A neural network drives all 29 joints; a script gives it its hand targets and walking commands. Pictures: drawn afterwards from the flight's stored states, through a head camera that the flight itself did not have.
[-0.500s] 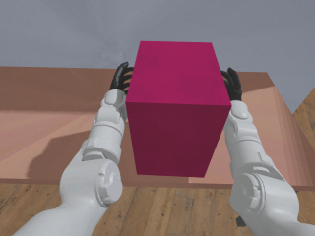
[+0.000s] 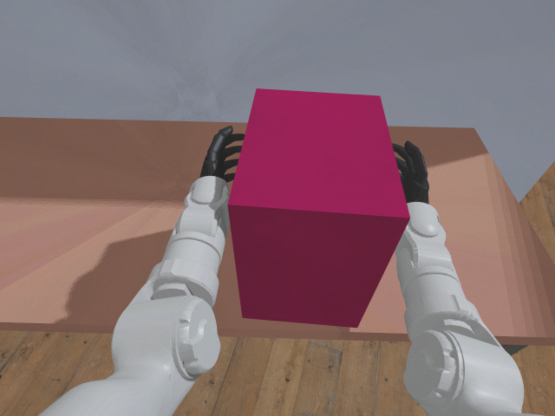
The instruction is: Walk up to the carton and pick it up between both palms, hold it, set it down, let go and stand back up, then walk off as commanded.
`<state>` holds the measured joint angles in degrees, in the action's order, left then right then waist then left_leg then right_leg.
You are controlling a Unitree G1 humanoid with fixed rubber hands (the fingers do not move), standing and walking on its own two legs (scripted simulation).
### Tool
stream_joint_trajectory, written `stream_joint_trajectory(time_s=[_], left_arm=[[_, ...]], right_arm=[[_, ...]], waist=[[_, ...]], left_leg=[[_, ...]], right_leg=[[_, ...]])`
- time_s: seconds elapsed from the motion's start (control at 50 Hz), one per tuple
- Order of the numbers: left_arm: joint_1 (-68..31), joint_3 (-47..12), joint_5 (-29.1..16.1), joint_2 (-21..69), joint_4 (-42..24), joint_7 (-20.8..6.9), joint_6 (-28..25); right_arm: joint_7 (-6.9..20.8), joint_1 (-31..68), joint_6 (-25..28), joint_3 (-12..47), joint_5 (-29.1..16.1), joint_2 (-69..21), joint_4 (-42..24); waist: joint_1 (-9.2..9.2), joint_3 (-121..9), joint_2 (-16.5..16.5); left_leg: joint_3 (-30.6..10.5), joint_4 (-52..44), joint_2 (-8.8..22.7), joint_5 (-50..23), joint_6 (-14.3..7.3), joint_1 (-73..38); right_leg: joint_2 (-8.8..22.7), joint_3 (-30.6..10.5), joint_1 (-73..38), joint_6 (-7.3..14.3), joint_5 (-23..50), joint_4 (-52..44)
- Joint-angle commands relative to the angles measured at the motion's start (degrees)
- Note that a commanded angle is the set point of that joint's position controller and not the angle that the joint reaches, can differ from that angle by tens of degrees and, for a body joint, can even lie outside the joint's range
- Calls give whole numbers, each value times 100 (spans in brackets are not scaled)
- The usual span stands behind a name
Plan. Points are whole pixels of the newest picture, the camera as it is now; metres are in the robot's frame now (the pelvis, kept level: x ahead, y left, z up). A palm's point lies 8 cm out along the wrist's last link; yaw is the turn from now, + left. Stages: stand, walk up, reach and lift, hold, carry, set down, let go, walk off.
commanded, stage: set down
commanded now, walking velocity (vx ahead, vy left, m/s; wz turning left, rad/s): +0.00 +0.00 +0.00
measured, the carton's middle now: (308, 211) +0.43 -0.05 +0.04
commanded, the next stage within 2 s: none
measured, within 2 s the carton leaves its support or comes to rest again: rests again in 0.16 s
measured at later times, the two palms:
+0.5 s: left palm (213, 187) +0.44 +0.09 +0.11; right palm (410, 205) +0.39 -0.19 +0.10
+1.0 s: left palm (214, 189) +0.43 +0.09 +0.11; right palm (411, 206) +0.39 -0.19 +0.10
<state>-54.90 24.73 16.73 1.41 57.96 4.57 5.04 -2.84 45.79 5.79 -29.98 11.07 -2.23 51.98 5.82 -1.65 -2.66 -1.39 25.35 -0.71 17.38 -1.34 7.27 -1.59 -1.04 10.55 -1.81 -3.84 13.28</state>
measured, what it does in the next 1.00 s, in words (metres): stands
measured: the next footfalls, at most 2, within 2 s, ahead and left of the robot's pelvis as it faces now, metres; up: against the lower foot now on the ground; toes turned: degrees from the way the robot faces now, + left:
none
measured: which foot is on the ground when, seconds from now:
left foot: down 0.00-1.00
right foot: down 0.00-1.00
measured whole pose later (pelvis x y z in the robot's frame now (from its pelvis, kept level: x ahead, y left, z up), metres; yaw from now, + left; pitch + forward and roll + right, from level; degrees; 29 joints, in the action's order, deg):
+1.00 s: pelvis -0.01 +0.00 -0.01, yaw -1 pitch +5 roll -4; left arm -55.0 29.7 20.3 1.7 57.6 0.8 0.0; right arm -1.0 46.5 7.3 -33.8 16.6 -4.3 48.8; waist 5.0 0.2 -2.7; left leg -0.7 25.3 -0.6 21.5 -1.3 7.6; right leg -1.6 -1.0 12.0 -2.7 -7.6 14.9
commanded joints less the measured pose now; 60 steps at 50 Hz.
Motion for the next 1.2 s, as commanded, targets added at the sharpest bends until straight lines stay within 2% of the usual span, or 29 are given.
stream_joint_trajectory(time_s=[0.0, 0.04, 0.06, 0.08, 0.1, 0.14, 0.16, 0.2, 0.22, 0.24, 0.28, 0.32, 0.34, 0.38, 0.42, 0.54, 0.6, 0.62, 0.64, 0.66, 0.78, 0.8, 0.84, 0.86, 0.88, 0.94, 0.96, 1.0, 1.18], left_arm=[[-2697, -550, 476, 2569, 204, -965, -187], [-2754, -800, 353, 2725, -57, -910, -224], [-2666, -975, 225, 2834, -135, -888, -200], [-2545, -1014, 141, 2922, -187, -873, -163], [-2375, -1306, -28, 3133, -282, -825, -161], [-2172, -1331, -173, 3195, -172, -780, -95], [-2209, -977, -30, 2897, 163, -809, -144], [-2457, -592, 293, 2635, 437, -919, -271], [-2550, -637, 414, 2732, 148, -924, -329], [-2583, -587, 491, 2684, 144, -964, -345], [-2506, -388, 584, 2485, 237, -1019, -349], [-2624, -458, 520, 2475, 197, -996, -372], [-2624, -437, 546, 2484, 234, -992, -380], [-2514, -566, 454, 2648, 192, -955, -303], [-2447, -630, 384, 2663, 141, -937, -330], [-2534, -215, 659, 2489, 382, -1018, -352], [-2466, -334, 617, 2517, 275, -1018, -386], [-2401, -207, 601, 2520, 443, -1026, -357], [-2461, -315, 531, 2501, 399, -1054, -368], [-2545, -187, 589, 2399, 381, -1054, -425], [-2457, -237, 664, 2423, 290, -1068, -457], [-2487, -253, 616, 2482, 340, -1071, -501], [-2425, -150, 746, 2407, 407, -1104, -477], [-2287, -15, 770, 2430, 439, -1109, -467], [-2309, -87, 770, 2437, 457, -1149, -459], [-2415, -18, 791, 2346, 344, -1147, -466], [-2340, -108, 786, 2397, 278, -1149, -453], [-2337, 161, 897, 2313, 364, -1174, -420], [-2302, -53, 808, 2264, 187, -1142, -456]], right_arm=[[810, 3551, 74, 1192, 1108, -2980, -501], [829, 3506, 162, 1216, 1097, -2974, -427], [794, 3368, 185, 1283, 1086, -2840, -276], [815, 3288, 234, 1181, 1036, -2768, -142], [835, 3146, 322, 1124, 1085, -2799, 49], [918, 3241, 448, 824, 975, -2662, 257], [899, 3304, 472, 1025, 936, -2741, -119], [776, 3218, 297, 1275, 1187, -3061, -654], [765, 3133, 254, 1277, 1258, -3069, -611], [787, 3403, 271, 1238, 1250, -3011, -746], [830, 3349, 159, 1187, 1269, -2911, -539], [857, 3240, 155, 1133, 1291, -2879, -401], [843, 3092, 139, 1002, 1368, -2864, -230], [851, 3070, 155, 951, 1234, -2706, -156], [911, 2953, 162, 959, 1223, -2658, 22], [883, 3069, 50, 775, 1448, -2853, -290], [920, 2893, 93, 748, 1456, -2708, -4], [937, 2947, 103, 715, 1436, -2746, -149], [903, 2969, 87, 732, 1513, -2770, -228], [888, 3045, 88, 701, 1504, -2796, -318], [908, 2818, 100, 676, 1595, -2782, -77], [897, 2969, 157, 685, 1549, -2871, -259], [904, 2898, 131, 724, 1579, -2818, -174], [896, 2858, 114, 801, 1604, -2973, -245], [880, 2823, 75, 694, 1588, -2977, -201], [930, 2852, 58, 658, 1647, -2850, -247], [907, 2722, 31, 634, 1616, -2793, -218], [925, 2678, -35, 651, 1677, -2887, -334], [935, 2597, -3, 701, 1643, -2775, -185]], waist=[[-109, -2323, 119], [-45, -2754, -93], [111, -2635, -74], [58, -2581, -163], [107, -2710, -293], [-160, -2725, -459], [-293, -2837, 62], [-145, -2206, 641], [16, -2182, 436], [-26, -2306, 353], [-186, -2103, 271], [-192, -2128, 115], [-67, -2072, 41], [35, -2029, -154], [-23, -2136, -147], [-69, -1815, 56], [-44, -1755, -175], [-138, -1736, 31], [-4, -1745, -8], [-71, -1903, 58], [-17, -1718, -59], [-78, -2030, 30], [-64, -1825, -35], [-211, -1736, 125], [-82, -1686, 25], [-158, -1543, 68], [-20, -1530, -33], [-207, -1421, 102], [-74, -1534, -61]], left_leg=[[424, -594, 207, -3397, 568, 558], [452, -272, 226, -4314, 660, 161], [307, -66, 355, -5211, 710, -18], [362, 103, 411, -5772, 717, -263], [220, 274, 639, -6869, 681, -968], [468, 404, 966, -7675, 639, -1489], [650, 350, 687, -6508, 699, -215], [559, -333, 65, -3614, 468, 1912], [420, -879, 152, -3153, 375, 2138], [364, -832, 194, -3250, 404, 1704], [483, -674, 118, -2986, 455, 988], [470, -563, 165, -3344, 531, 747], [478, -455, 188, -3604, 553, 671], [336, -162, 344, -4898, 664, 145], [401, -80, 452, -5315, 640, 91], [515, -329, 187, -3740, 593, 625], [407, -208, 325, -4482, 635, 298], [450, -206, 347, -4445, 579, 461], [447, -222, 303, -4382, 585, 386], [509, -286, 212, -3960, 568, 653], [404, -182, 299, -4585, 611, 205], [479, -155, 259, -4283, 628, 396], [435, -234, 235, -4188, 599, 422], [506, -259, 215, -4112, 556, 537], [476, -316, 228, -3898, 553, 573], [503, -329, 232, -3919, 552, 386], [491, -316, 235, -3974, 578, 358], [530, -425, 157, -3481, 502, 583], [427, -258, 305, -4305, 579, 172]], right_leg=[[-4, 681, -2160, -118, 2144, 925], [-29, 716, -1860, -110, 2684, 965], [-136, 790, -1664, -142, 2801, 1087], [-150, 813, -1275, -43, 2921, 959], [-192, 911, -393, 58, 2524, 791], [-217, 788, 450, 658, 1470, -43], [-146, 614, -927, 723, 2469, 50], [295, 392, -2949, 121, 4125, 1029], [341, 461, -3401, -161, 3928, 1317], [233, 562, -3155, -272, 3467, 1287], [96, 590, -2515, -189, 2549, 1004], [10, 682, -2133, -141, 2453, 1036], [-11, 698, -1994, -162, 2580, 1041], [-130, 778, -1519, -123, 2596, 1070], [-145, 742, -1403, 89, 2354, 836], [-49, 704, -1767, -5, 2232, 958], [-101, 769, -1403, -1, 2055, 909], [-95, 692, -1460, 92, 2034, 804], [-90, 771, -1406, -14, 2174, 905], [-55, 693, -1687, 5, 2366, 935], [-111, 737, -1242, -90, 2061, 930], [-61, 695, -1323, 19, 2382, 879], [-60, 693, -1426, -94, 2287, 955], [-42, 657, -1527, -108, 2395, 996], [-29, 634, -1599, -106, 2373, 985], [-86, 725, -1356, -80, 1906, 930], [-107, 732, -1367, -51, 1993, 922], [-54, 719, -1611, -75, 1895, 898], [-138, 782, -1089, -98, 1853, 978]])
